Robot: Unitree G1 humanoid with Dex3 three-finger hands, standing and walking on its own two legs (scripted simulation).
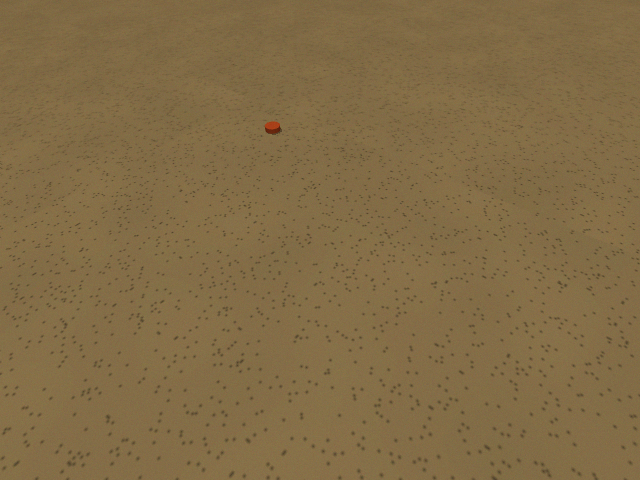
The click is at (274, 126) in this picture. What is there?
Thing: low tin
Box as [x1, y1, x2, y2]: [265, 121, 279, 133]
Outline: 277,122 272,121 266,123 265,130 270,133 277,132 279,130 279,124
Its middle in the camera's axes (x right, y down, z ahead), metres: -0.28 -0.69 +2.35
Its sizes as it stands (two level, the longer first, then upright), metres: 0.092 0.092 0.029
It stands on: the floor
